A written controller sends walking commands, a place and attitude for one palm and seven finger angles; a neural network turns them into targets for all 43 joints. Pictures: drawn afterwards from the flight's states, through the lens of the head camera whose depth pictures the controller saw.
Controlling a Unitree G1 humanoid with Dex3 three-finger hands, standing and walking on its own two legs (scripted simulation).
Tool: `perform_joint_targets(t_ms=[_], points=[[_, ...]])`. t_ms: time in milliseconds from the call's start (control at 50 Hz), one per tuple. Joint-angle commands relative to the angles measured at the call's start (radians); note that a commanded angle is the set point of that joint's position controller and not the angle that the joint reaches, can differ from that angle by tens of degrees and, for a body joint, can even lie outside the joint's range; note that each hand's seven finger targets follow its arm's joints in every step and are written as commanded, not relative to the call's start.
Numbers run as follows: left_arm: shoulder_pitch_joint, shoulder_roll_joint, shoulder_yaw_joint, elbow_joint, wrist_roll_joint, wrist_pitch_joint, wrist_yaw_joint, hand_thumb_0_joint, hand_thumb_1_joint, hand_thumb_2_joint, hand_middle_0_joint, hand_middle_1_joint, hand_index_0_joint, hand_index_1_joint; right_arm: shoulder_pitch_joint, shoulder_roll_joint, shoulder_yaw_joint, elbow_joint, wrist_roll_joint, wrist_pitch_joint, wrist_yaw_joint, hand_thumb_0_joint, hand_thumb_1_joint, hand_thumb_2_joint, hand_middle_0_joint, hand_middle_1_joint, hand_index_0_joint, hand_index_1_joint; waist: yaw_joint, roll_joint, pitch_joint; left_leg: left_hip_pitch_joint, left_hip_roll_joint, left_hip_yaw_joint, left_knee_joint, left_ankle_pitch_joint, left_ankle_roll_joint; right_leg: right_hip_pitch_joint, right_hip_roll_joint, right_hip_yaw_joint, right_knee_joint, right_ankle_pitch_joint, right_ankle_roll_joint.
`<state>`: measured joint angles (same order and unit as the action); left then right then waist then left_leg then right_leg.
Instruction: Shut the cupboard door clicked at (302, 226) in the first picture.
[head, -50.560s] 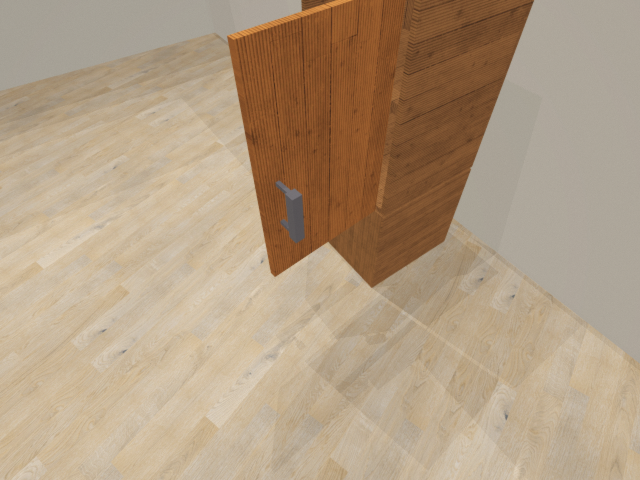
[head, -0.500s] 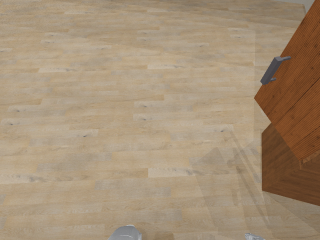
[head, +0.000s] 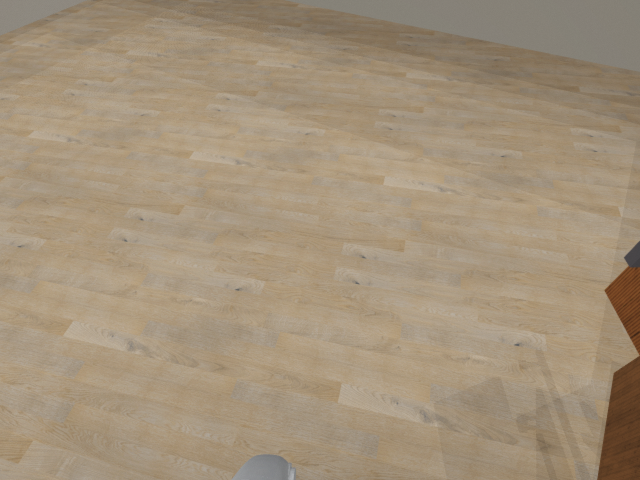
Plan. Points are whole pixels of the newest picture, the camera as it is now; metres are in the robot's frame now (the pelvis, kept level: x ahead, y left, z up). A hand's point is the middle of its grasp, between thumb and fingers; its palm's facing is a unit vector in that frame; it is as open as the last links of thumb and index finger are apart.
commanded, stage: walk to a spot facing it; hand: left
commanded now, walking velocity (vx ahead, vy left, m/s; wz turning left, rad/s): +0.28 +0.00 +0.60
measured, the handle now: out of the picture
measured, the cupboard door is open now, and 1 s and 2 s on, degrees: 32 32 32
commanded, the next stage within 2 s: turn to face it in 1.10 s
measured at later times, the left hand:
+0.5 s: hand out of the picture +0.13 +0.28 -0.18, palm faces +0.34 -0.91 -0.22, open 7.4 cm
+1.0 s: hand (175, 322) +0.39 +0.29 -0.14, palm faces +0.49 -0.84 -0.23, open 7.4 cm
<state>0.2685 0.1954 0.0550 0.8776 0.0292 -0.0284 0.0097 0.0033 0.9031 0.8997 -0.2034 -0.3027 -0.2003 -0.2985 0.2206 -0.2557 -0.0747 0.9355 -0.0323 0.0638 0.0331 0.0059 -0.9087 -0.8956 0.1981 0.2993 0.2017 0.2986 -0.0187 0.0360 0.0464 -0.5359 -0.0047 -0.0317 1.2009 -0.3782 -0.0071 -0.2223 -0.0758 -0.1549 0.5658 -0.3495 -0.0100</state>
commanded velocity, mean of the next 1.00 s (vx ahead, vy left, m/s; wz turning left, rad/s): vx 0.23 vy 0.00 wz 0.54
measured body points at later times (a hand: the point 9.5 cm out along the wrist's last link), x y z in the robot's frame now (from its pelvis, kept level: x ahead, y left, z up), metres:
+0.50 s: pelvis +0.15 +0.07 -0.01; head +0.20 +0.10 +0.44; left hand +0.11 +0.33 -0.16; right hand +0.32 -0.14 -0.14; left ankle +0.17 +0.14 -0.73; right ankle +0.19 -0.10 -0.65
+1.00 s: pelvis +0.37 +0.07 +0.00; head +0.42 +0.08 +0.45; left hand +0.36 +0.33 -0.13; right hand +0.49 -0.15 -0.16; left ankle +0.25 +0.15 -0.63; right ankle +0.44 +0.00 -0.73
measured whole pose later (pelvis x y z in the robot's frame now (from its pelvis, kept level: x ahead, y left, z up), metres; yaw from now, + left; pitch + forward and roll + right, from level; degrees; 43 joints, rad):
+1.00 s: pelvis +0.37 +0.07 +0.00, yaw +33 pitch +0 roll +1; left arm 0.13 0.15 0.04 0.86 0.02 -0.04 0.02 0.00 0.90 0.90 -0.20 -0.30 -0.20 -0.30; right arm 0.30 -0.23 -0.07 1.00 -0.01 0.03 0.01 0.01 -0.91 -0.90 0.20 0.30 0.20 0.30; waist -0.07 0.02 0.11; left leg -0.49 0.00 0.01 1.24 -0.42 -0.01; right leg -0.29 -0.09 -0.18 0.54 -0.25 -0.02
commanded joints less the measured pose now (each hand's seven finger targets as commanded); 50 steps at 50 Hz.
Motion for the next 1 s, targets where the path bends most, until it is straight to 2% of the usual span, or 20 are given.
perform_joint_targets(t_ms=[0,40,180,220,260,280,300,320,360,420,580,700,740,780,800,820,840,860,900,980], points=[[0.076,0.123,0.034,-0.011,-0.001,-0.038,0.01,0.0,0.9,0.9,-0.2,-0.3,-0.2,-0.3,-0.09,-0.012,-0.006,-0.103,0.005,-0.038,0.016,0.0,-0.9,-0.9,0.2,0.3,0.2,0.3,0.022,-0.191,0.015,-0.177,0.067,0.042,-0.019,0.107,-0.016,0.162,-0.241,0.083,-0.317,0.31,-0.062],[0.147,0.118,0.032,0.025,0.0,-0.041,0.012,0.0,0.9,0.9,-0.2,-0.3,-0.2,-0.3,-0.124,0.008,0.0,-0.104,0.004,-0.037,0.021,0.0,-0.9,-0.9,0.2,0.3,0.2,0.3,0.044,-0.182,0.018,-0.191,0.062,0.076,-0.08,0.114,-0.009,0.233,-0.238,0.024,-0.296,0.472,-0.051],[0.206,0.142,0.037,0.072,0.004,-0.04,0.015,0.0,0.9,0.9,-0.2,-0.3,-0.2,-0.3,-0.233,0.018,0.021,-0.141,0.005,-0.053,0.033,0.0,-0.9,-0.9,0.2,0.3,0.2,0.3,0.066,-0.197,0.041,-0.111,0.057,0.169,-0.431,0.079,0.039,0.329,-0.296,-0.075,-0.237,0.637,-0.061],[0.171,0.175,0.047,0.067,0.003,-0.041,0.012,0.0,0.9,0.9,-0.2,-0.3,-0.2,-0.3,-0.15,-0.005,0.014,-0.127,0.005,-0.066,0.027,0.0,-0.9,-0.9,0.2,0.3,0.2,0.3,0.021,-0.196,-0.018,0.063,0.005,0.216,-0.506,0.017,0.076,0.308,-0.31,-0.112,-0.104,0.827,-0.059],[0.133,0.208,0.049,0.052,-0.011,-0.037,0.004,0.0,0.9,0.9,-0.2,-0.3,-0.2,-0.3,0.073,-0.065,-0.006,-0.074,-0.003,-0.075,0.012,0.0,-0.9,-0.9,0.2,0.3,0.2,0.3,-0.099,-0.141,-0.137,0.447,-0.045,0.225,-0.641,0.129,0.107,0.12,-0.263,-0.177,0.236,0.779,-0.015],[0.136,0.161,0.048,0.017,-0.016,-0.034,-0.012,0.0,0.9,0.9,-0.2,-0.3,-0.2,-0.3,0.213,-0.195,-0.038,-0.048,-0.013,-0.08,-0.003,0.0,-0.9,-0.9,0.2,0.3,0.2,0.3,-0.161,0.092,-0.251,0.73,0.178,-0.121,-0.698,0.169,0.202,-0.175,-0.157,-0.165,0.554,0.304,0.037],[0.047,0.121,0.035,-0.053,-0.018,-0.032,-0.02,0.0,0.9,0.9,-0.2,-0.3,-0.2,-0.3,0.289,-0.295,-0.06,-0.027,-0.002,-0.081,-0.016,0.0,-0.9,-0.9,0.2,0.3,0.2,0.3,-0.174,0.203,-0.272,0.812,0.415,-0.51,-0.82,0.309,0.313,-0.449,-0.038,-0.03,0.792,-0.241,0.06],[-0.049,0.146,0.037,-0.1,-0.013,-0.027,-0.011,0.0,0.9,0.9,-0.2,-0.3,-0.2,-0.3,0.274,-0.281,-0.052,-0.024,0.01,-0.078,-0.022,0.0,-0.9,-0.9,0.2,0.3,0.2,0.3,-0.155,-0.007,-0.199,0.675,0.452,-0.517,-0.865,0.197,0.312,-0.48,-0.065,0.086,0.841,-0.21,0.043],[-0.03,0.101,0.042,-0.054,-0.005,-0.016,-0.011,0.0,0.9,0.9,-0.2,-0.3,-0.2,-0.3,0.103,-0.189,-0.026,-0.072,0.008,-0.095,-0.041,0.0,-0.9,-0.9,0.2,0.3,0.2,0.3,-0.082,0.106,-0.091,0.444,0.343,-0.364,-0.927,0.021,0.229,-0.466,-0.116,0.141,0.788,-0.072,0.046],[0.05,0.086,0.046,0.002,0.009,0.006,-0.025,0.0,0.9,0.9,-0.2,-0.3,-0.2,-0.3,0.011,-0.116,-0.001,-0.079,0.006,-0.116,-0.045,0.0,-0.9,-0.9,0.2,0.3,0.2,0.3,0.002,0.077,-0.043,0.301,0.239,-0.223,-0.961,0.08,0.189,-0.367,-0.106,0.146,0.658,0.034,0.06],[-0.13,0.09,0.039,-0.064,0.004,0.011,-0.032,0.0,0.9,0.9,-0.2,-0.3,-0.2,-0.3,0.106,-0.09,-0.007,-0.021,0.016,-0.13,-0.043,0.0,-0.9,-0.9,0.2,0.3,0.2,0.3,-0.004,0.02,-0.004,0.417,0.201,-0.197,-1.002,0.267,0.22,-0.473,-0.073,0.151,0.425,0.21,0.093],[-0.266,0.091,0.029,-0.124,-0.005,0.0,-0.035,0.0,0.9,0.9,-0.2,-0.3,-0.2,-0.3,0.161,-0.095,-0.013,0.012,0.008,-0.126,-0.047,0.0,-0.9,-0.9,0.2,0.3,0.2,0.3,-0.031,0.056,0.011,0.484,0.195,-0.187,-0.914,0.493,0.203,-0.383,-0.015,0.126,0.157,0.185,0.073],[-0.236,0.101,0.031,-0.128,-0.007,-0.005,-0.032,0.0,0.9,0.9,-0.2,-0.3,-0.2,-0.3,0.143,-0.097,-0.017,0.012,0.008,-0.12,-0.05,0.0,-0.9,-0.9,0.2,0.3,0.2,0.3,-0.013,0.06,0.001,0.443,0.196,-0.201,-0.85,0.539,0.183,-0.255,0.01,0.127,0.069,0.171,0.055],[-0.062,0.122,0.04,-0.08,-0.007,-0.015,-0.025,0.0,0.9,0.9,-0.2,-0.3,-0.2,-0.3,0.108,-0.104,-0.019,0.01,0.017,-0.114,-0.05,0.0,-0.9,-0.9,0.2,0.3,0.2,0.3,0.07,0.02,-0.074,0.348,0.137,-0.173,-0.684,0.567,0.132,0.049,0.043,0.098,-0.08,0.244,0.04],[0.072,0.185,0.056,-0.042,-0.002,-0.025,-0.014,0.0,0.9,0.9,-0.2,-0.3,-0.2,-0.3,0.11,-0.076,-0.016,0.004,0.031,-0.119,-0.043,0.0,-0.9,-0.9,0.2,0.3,0.2,0.3,0.123,-0.084,-0.158,0.161,0.07,-0.121,-0.47,0.46,0.088,0.348,-0.084,0.218,-0.115,0.328,-0.005],[0.19,0.289,0.078,-0.021,0.009,-0.029,0.001,0.0,0.9,0.9,-0.2,-0.3,-0.2,-0.3,0.155,-0.018,-0.01,-0.023,0.038,-0.123,-0.042,0.0,-0.9,-0.9,0.2,0.3,0.2,0.3,0.143,-0.353,-0.284,-0.036,-0.098,0.011,-0.135,-0.159,0.021,0.553,-0.407,0.54,-0.169,0.562,-0.127],[0.167,0.265,0.071,-0.021,-0.002,-0.025,0.009,0.0,0.9,0.9,-0.2,-0.3,-0.2,-0.3,0.168,-0.053,-0.017,-0.022,0.029,-0.111,-0.048,0.0,-0.9,-0.9,0.2,0.3,0.2,0.3,0.117,-0.3,-0.288,-0.066,-0.041,-0.017,0.06,-0.262,0.018,0.471,-0.474,0.551,-0.189,0.585,-0.189],[0.091,0.223,0.062,-0.042,-0.001,-0.019,0.013,0.0,0.9,0.9,-0.2,-0.3,-0.2,-0.3,0.136,-0.039,-0.015,-0.026,0.023,-0.102,-0.045,0.0,-0.9,-0.9,0.2,0.3,0.2,0.3,0.097,-0.291,-0.231,-0.098,-0.002,-0.031,0.169,-0.199,0.014,0.365,-0.445,0.529,-0.202,0.5,-0.193],[-0.008,0.133,0.035,-0.057,-0.008,-0.016,0.018,0.0,0.9,0.9,-0.2,-0.3,-0.2,-0.3,0.046,-0.013,-0.011,-0.026,0.016,-0.076,-0.027,0.0,-0.9,-0.9,0.2,0.3,0.2,0.3,0.046,-0.128,-0.107,-0.076,0.061,-0.03,0.156,-0.055,-0.001,0.142,-0.341,0.277,-0.224,0.477,-0.135],[-0.023,0.109,0.029,-0.039,-0.005,-0.024,0.019,0.0,0.9,0.9,-0.2,-0.3,-0.2,-0.3,0.061,0.02,-0.001,-0.024,0.01,-0.038,-0.008,0.0,-0.9,-0.9,0.2,0.3,0.2,0.3,-0.001,-0.195,-0.09,-0.034,0.068,0.037,-0.01,0.006,-0.025,0.084,-0.281,0.063,-0.224,0.661,-0.092]])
